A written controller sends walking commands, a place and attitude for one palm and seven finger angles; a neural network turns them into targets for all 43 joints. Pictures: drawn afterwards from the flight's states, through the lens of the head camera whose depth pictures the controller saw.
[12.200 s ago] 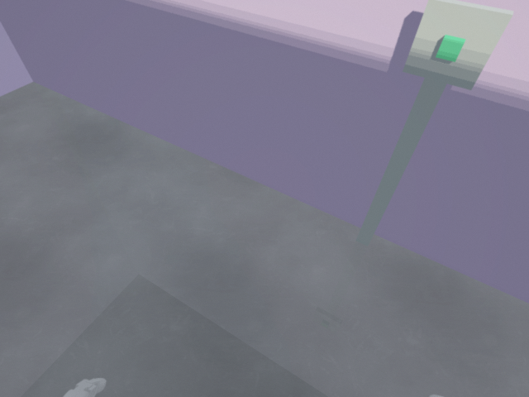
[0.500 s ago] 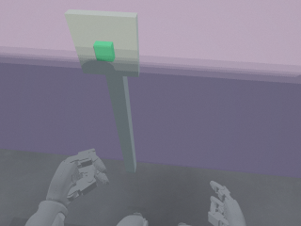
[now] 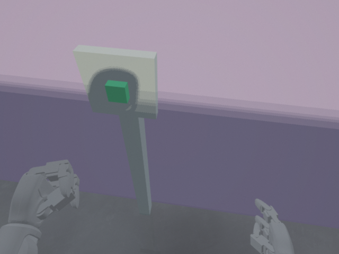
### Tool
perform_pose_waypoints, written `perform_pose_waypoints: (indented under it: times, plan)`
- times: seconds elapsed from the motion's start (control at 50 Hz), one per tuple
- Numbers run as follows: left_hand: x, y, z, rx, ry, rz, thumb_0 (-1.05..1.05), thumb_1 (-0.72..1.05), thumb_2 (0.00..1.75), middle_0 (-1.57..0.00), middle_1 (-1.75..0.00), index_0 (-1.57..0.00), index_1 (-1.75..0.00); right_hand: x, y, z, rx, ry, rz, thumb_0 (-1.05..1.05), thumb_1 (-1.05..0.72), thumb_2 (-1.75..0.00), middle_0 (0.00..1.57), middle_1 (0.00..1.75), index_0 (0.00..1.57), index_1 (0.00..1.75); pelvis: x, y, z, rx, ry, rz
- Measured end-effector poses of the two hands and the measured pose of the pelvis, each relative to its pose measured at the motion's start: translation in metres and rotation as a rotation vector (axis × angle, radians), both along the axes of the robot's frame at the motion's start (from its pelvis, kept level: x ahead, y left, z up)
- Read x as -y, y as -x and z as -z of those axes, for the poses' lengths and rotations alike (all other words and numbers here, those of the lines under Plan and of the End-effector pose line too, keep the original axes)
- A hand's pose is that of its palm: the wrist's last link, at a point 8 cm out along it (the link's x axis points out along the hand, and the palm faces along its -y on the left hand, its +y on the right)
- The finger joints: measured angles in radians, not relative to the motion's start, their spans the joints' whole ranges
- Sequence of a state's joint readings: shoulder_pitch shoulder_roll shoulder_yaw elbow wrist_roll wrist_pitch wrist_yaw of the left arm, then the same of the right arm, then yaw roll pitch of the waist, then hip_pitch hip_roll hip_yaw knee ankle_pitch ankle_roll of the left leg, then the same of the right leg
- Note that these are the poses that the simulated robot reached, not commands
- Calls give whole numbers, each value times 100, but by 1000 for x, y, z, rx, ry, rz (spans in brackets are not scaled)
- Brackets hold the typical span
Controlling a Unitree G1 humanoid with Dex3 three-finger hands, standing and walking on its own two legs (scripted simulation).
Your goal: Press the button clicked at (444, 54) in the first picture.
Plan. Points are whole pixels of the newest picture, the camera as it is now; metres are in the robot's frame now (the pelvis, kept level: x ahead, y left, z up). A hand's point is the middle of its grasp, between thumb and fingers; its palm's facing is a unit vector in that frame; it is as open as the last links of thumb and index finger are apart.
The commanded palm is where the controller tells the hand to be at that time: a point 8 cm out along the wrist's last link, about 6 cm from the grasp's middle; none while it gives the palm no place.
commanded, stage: raise the hand and make a fist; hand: left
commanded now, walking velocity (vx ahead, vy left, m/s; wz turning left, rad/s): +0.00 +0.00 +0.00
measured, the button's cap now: (118, 91) +0.44 +0.17 +0.17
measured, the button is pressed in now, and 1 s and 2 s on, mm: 0 0 0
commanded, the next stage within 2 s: aim a knuckle at the button in 0.74 s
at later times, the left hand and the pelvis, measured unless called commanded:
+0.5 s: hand (75, 179) +0.21 +0.19 +0.15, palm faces -0.04 -1.00 -0.05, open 3.1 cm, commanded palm +0.18 +0.25 +0.17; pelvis -0.02 -0.01 +0.02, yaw +0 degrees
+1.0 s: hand (73, 178) +0.21 +0.19 +0.16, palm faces +0.03 -1.00 -0.06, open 3.1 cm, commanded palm +0.18 +0.24 +0.17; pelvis -0.03 -0.02 +0.02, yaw +1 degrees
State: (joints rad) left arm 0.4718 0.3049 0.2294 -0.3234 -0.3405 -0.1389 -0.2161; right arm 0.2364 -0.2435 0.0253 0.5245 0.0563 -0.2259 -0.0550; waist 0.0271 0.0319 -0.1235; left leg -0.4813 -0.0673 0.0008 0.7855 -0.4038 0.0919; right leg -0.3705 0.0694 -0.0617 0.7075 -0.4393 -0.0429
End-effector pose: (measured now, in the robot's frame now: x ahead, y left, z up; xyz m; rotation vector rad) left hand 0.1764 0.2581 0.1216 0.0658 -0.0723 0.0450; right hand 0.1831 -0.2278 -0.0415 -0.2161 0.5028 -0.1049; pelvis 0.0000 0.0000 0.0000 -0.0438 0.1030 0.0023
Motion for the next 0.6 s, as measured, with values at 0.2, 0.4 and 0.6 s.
perform_pose_waypoints:
  times: [0.2,0.4,0.6]
  plan:
    - [7,-13,-10,-108,-14,76,1,90,90,-130,-150,-130,-150,-15,-5,-2,-14,-43,-47,1,-90,-90,20,30,20,30,3,2,-10,39,-12,-5]
    - [-2,-20,-50,40,1,41,1,90,90,-130,-150,-130,-150,-1,23,0,-54,-25,-31,1,-90,-90,20,30,20,30,10,16,-15,88,-14,-11]
    - [10,-4,-30,-74,13,49,2,90,90,-130,-150,-130,-150,15,41,-8,-30,-16,21,1,-90,-90,20,30,20,30,14,28,-17,109,-22,8]
